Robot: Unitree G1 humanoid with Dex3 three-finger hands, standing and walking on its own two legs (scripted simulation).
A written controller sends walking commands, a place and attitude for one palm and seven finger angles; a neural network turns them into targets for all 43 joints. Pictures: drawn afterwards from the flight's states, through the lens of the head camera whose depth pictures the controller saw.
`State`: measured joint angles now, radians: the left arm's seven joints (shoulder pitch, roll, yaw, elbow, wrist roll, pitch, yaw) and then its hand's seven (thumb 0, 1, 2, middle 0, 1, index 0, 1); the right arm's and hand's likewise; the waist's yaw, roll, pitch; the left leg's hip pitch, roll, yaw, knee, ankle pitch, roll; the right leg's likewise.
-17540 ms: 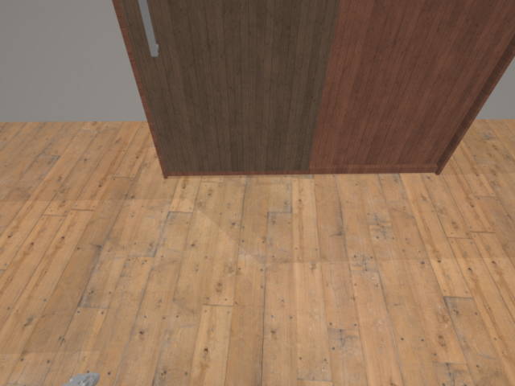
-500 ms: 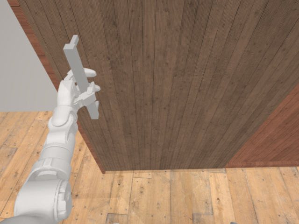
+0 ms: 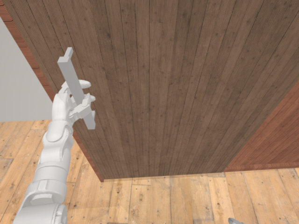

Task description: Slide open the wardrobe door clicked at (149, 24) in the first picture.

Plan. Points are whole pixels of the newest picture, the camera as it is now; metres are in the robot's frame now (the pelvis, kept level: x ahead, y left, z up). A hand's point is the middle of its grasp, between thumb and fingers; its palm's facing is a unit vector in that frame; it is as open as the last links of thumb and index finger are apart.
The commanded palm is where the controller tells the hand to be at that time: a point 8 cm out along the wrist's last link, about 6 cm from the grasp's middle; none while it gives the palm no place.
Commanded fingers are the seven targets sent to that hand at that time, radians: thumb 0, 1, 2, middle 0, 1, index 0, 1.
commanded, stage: grip the handle and tug to test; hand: left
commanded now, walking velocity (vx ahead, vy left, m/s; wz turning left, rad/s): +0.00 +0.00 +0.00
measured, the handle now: (82, 94) +0.46 +0.19 +0.10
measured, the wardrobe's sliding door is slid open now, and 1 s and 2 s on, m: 0.00 0.04 0.19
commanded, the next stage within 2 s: tug the door sideways, standing still in 0.04 s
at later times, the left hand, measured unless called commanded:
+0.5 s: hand (86, 107) +0.40 +0.17 +0.11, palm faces +0.09 -1.00 +0.00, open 5.8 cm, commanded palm +0.38 +0.18 +0.11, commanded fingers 0.00 0.90 0.90 -0.45 -1.40 -0.45 -1.40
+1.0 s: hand (99, 106) +0.40 +0.13 +0.11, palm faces +0.09 -0.99 -0.08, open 5.9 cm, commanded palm +0.38 +0.17 +0.11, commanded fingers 0.00 0.90 0.90 -0.45 -1.40 -0.45 -1.40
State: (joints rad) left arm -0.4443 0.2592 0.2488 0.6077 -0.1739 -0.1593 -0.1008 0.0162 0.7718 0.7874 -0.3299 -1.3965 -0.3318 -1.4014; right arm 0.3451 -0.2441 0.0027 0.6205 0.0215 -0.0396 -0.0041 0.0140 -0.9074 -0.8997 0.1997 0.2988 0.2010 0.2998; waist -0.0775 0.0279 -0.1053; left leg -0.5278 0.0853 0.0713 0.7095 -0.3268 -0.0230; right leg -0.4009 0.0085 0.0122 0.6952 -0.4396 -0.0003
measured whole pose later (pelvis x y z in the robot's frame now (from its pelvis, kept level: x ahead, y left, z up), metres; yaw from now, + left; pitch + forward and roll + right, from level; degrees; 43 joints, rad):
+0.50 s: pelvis +0.02 +0.01 +0.00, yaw +6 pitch +8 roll -1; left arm -0.46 0.14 0.07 0.53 -0.14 -0.11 -0.01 0.03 0.72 0.84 -0.34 -1.39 -0.36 -1.39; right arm 0.27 -0.22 0.00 0.66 0.00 -0.06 -0.01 0.01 -0.91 -0.90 0.20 0.30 0.20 0.30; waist -0.01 0.04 -0.10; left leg -0.51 0.03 -0.01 0.70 -0.34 -0.01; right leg -0.34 -0.02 -0.04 0.68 -0.43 0.01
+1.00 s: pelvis -0.02 +0.00 -0.01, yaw +4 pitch +4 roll -1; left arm -0.65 0.19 0.03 0.74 -0.12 -0.12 0.10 0.02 0.73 0.80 -0.34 -1.35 -0.29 -1.40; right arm 0.29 -0.22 0.02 0.69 0.03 -0.01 -0.07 0.01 -0.91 -0.90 0.20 0.30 0.20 0.30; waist -0.05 0.02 -0.01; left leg -0.50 0.05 0.01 0.75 -0.32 -0.02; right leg -0.35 0.00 0.01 0.75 -0.46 0.01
